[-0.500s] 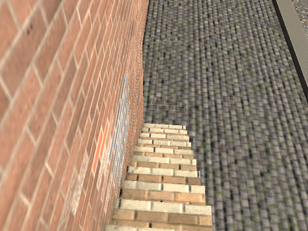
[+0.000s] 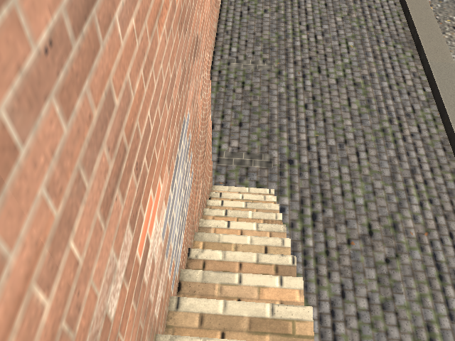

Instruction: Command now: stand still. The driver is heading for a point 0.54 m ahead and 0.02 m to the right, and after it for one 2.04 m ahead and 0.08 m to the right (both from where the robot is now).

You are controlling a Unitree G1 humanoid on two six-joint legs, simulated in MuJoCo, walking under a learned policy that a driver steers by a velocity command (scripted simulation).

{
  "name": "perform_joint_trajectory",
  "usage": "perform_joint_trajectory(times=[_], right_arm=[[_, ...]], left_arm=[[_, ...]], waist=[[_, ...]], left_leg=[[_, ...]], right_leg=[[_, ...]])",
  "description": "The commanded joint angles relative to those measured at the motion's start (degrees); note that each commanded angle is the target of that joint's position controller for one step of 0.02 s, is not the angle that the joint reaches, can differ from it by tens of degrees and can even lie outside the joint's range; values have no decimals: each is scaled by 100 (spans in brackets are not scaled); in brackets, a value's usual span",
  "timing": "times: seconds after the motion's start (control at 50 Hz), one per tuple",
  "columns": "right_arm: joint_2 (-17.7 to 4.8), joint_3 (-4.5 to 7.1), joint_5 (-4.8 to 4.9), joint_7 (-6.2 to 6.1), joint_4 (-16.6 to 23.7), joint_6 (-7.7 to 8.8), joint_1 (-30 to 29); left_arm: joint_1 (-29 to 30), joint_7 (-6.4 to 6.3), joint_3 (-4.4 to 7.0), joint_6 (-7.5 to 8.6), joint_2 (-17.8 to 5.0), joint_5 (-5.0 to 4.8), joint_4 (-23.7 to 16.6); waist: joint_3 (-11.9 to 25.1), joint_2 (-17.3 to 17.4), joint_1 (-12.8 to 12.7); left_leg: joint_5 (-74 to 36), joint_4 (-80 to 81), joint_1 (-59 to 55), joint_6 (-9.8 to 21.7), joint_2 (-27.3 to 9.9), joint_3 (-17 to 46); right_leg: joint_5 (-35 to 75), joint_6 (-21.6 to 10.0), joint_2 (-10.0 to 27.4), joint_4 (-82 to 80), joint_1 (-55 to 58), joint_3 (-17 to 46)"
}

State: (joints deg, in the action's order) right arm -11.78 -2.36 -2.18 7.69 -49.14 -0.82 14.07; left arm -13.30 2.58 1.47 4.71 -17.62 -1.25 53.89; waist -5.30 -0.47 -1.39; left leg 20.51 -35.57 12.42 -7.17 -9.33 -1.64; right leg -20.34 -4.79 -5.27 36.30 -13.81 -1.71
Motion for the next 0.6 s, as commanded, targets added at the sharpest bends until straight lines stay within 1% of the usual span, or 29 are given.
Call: perform_joint_trajectory(times=[0.02, 0.04, 0.06, 0.08, 0.1, 0.12, 0.14, 0.16, 0.18, 0.2, 0.22, 0.24, 0.26, 0.28, 0.3, 0.32, 0.34, 0.38, 0.4, 0.42, 0.44, 0.46, 0.6], right_arm=[[-575, 160, -44, -23, 122, 72, 326], [-580, 163, -51, -26, 118, 83, 306], [-559, 132, -1, -18, 182, 68, 147], [-546, 129, 9, -18, 161, 58, 173], [-554, 162, -35, -28, 76, 73, 338], [-534, 125, 3, -22, 152, 65, 186], [-564, 164, -33, -32, 33, 74, 350], [-564, 166, -45, -36, 33, 83, 358], [-548, 134, 7, -28, 95, 65, 208], [-542, 130, 13, -29, 76, 53, 230], [-545, 160, -31, -38, -19, 67, 410], [-532, 125, 6, -33, 60, 56, 254], [-547, 127, 15, -33, 26, 45, 276], [-558, 160, -34, -42, -62, 58, 446], [-562, 162, -40, -45, -71, 66, 438], [-556, 131, 5, -38, -5, 47, 275], [-552, 130, 13, -36, -26, 35, 307], [-535, 120, 14, -37, -39, 24, 338], [-556, 155, -33, -46, -134, 39, 494], [-554, 126, 6, -39, -61, 27, 345], [-512, 95, 5, -30, -16, 12, 342], [-506, 92, 6, -24, -10, 2, 355], [-490, 85, 9, -11, 13, -39, 443]], left_arm=[[-150, -4, 120, 46, -704, 12, -151], [-117, 5, 116, 38, -706, 2, -154], [-168, -3, 144, 46, -740, -24, -164], [-222, -13, 145, 51, -746, -15, -135], [-190, -2, 116, 46, -713, 8, -94], [-198, 1, 143, 54, -734, -18, -135], [-190, 2, 106, 43, -689, 3, -68], [-168, 14, 106, 38, -694, 2, -79], [-220, 8, 137, 47, -731, -24, -84], [-255, -1, 138, 49, -731, -15, -67], [-244, 8, 106, 38, -686, 12, -20], [-243, 12, 137, 45, -713, -13, -65], [-277, 5, 134, 45, -705, -12, -37], [-252, 16, 103, 31, -668, 13, -1], [-225, 24, 103, 25, -668, 1, 13], [-248, 17, 132, 35, -702, -24, -13], [-303, 8, 134, 39, -709, -15, 17], [-320, 9, 138, 42, -690, -6, 30], [-277, 18, 100, 26, -638, 11, 66], [-288, 23, 132, 31, -675, -14, 29], [-261, -15, 108, 34, -607, 18, 22], [-283, -28, 106, 35, -607, 26, 28], [-344, -37, 100, 25, -593, 21, 63]], waist=[[392, 192, 80], [230, 165, 76], [47, 191, -2], [205, 208, -1], [366, 185, 77], [71, 180, 4], [361, 188, 66], [232, 152, 73], [46, 187, -1], [200, 201, -3], [384, 187, 75], [68, 180, 4], [205, 206, -3], [377, 180, 77], [214, 160, 75], [32, 184, -1], [197, 207, 1], [211, 208, 9], [363, 187, 79], [62, 182, 12], [171, 157, 7], [209, 177, 15], [157, 230, 29]], left_leg=[[-267, 442, 322, 174, 400, -511], [-270, 461, 374, 176, 402, -496], [-438, 471, 476, 215, 386, -461], [-473, 459, 425, 218, 390, -477], [-328, 445, 334, 187, 408, -517], [-494, 468, 490, 225, 389, -466], [-356, 447, 349, 188, 417, -526], [-360, 455, 397, 185, 416, -509], [-519, 463, 497, 221, 394, -475], [-557, 455, 454, 223, 399, -488], [-390, 437, 351, 185, 417, -530], [-545, 464, 510, 221, 395, -477], [-561, 451, 462, 216, 401, -497], [-392, 437, 355, 179, 420, -534], [-389, 451, 410, 181, 415, -524], [-558, 465, 517, 218, 400, -485], [-583, 448, 457, 215, 402, -503], [-584, 453, 456, 216, 396, -506], [-416, 444, 357, 179, 422, -546], [-551, 464, 495, 209, 399, -494], [-608, 464, 453, 192, 406, -495], [-614, 458, 418, 186, 410, -504], [-532, 518, 356, 171, 402, -475]], right_leg=[[1672, 400, 298, -749, 409, 434], [1494, 410, 285, -774, 308, 439], [1767, 393, 276, -696, 242, 386], [1961, 382, 285, -673, 351, 375], [1784, 397, 296, -739, 424, 423], [1988, 380, 279, -661, 321, 380], [1836, 399, 293, -735, 436, 419], [1734, 404, 281, -741, 379, 427], [2002, 386, 280, -660, 316, 374], [2184, 377, 285, -640, 421, 369], [1974, 392, 294, -709, 502, 410], [2127, 376, 277, -639, 380, 371], [2229, 375, 284, -633, 453, 364], [1982, 395, 286, -708, 512, 411], [1830, 406, 274, -725, 418, 409], [2065, 389, 264, -650, 349, 366], [2210, 380, 273, -632, 452, 356], [2286, 372, 274, -621, 490, 352], [2008, 395, 271, -707, 524, 398], [2090, 385, 256, -645, 392, 360], [2269, 394, 252, -653, 466, 327], [2343, 390, 254, -651, 486, 332], [2051, 417, 250, -731, 433, 321]])
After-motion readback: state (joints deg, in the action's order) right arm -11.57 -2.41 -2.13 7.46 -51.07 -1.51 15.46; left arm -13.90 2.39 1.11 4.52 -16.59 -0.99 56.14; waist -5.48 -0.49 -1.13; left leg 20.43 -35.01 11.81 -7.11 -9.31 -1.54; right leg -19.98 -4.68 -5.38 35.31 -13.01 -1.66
